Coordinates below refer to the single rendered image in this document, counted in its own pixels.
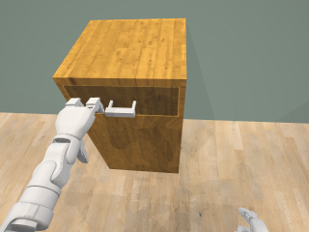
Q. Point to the left robot forearm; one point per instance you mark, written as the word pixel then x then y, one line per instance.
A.
pixel 34 209

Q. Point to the cabinet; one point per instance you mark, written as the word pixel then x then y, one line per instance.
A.
pixel 132 52

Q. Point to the left robot hand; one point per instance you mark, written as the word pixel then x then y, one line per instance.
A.
pixel 76 119

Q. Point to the right robot hand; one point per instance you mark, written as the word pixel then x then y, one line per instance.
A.
pixel 256 225

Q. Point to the handle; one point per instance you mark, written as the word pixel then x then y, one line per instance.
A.
pixel 120 111

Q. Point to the drawer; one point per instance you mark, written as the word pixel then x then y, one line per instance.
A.
pixel 150 100

